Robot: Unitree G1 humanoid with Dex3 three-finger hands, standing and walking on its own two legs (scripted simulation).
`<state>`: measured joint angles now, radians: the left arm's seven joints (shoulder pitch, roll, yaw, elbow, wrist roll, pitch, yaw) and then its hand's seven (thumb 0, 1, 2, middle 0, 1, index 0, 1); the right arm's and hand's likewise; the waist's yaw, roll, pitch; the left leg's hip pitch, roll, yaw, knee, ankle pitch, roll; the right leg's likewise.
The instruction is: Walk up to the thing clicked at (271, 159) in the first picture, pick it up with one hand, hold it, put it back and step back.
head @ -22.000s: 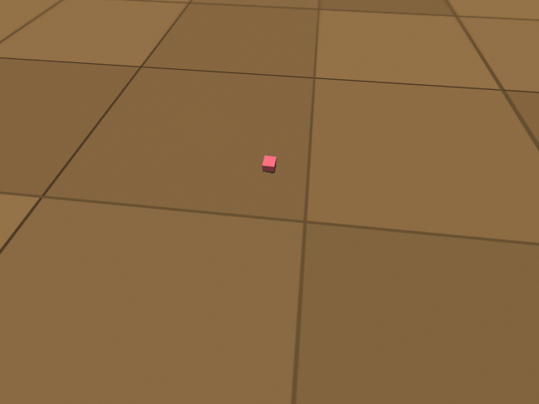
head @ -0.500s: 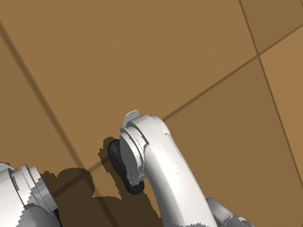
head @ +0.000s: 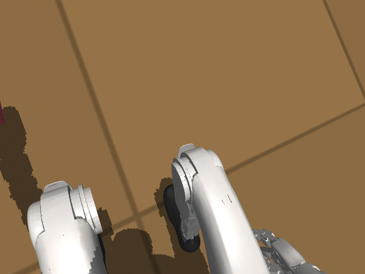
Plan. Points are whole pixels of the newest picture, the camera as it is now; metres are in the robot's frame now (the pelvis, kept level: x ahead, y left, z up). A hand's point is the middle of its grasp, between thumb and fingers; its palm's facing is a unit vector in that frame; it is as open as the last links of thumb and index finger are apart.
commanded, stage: settle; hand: left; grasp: from above
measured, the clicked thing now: out of the picture +0.49 +0.32 -0.22
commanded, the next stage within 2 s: lift in 0.14 s
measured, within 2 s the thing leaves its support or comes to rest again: neither
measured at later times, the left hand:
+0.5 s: hand out of the picture +0.46 +0.32 -0.13, palm faces -0.47 -0.10 -0.88, open 10.6 cm
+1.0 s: hand out of the picture +0.38 +0.32 +0.03, palm faces -0.45 -0.13 -0.89, open 10.5 cm
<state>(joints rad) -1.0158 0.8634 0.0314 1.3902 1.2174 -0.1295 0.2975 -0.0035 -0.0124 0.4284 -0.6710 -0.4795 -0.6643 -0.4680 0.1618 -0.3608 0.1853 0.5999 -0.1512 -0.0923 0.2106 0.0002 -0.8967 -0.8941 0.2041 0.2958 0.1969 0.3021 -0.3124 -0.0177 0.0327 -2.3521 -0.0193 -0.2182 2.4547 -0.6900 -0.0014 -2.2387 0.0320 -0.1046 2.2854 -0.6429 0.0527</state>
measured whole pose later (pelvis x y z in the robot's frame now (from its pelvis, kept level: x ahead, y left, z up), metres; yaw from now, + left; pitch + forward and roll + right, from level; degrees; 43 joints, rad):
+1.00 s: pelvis -0.01 -0.01 +0.12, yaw +8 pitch +33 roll -6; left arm -0.63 0.63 -0.03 0.81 1.02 -0.13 0.01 0.00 0.02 0.46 -0.69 -0.58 -0.62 -0.54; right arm 0.16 -0.27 0.01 0.61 -0.01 0.09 0.04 0.00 -0.90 -0.90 0.21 0.30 0.20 0.30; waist -0.12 0.05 -0.17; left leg -1.97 -0.01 -0.09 2.02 -0.63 0.00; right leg -1.91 -0.01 -0.01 1.94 -0.61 0.06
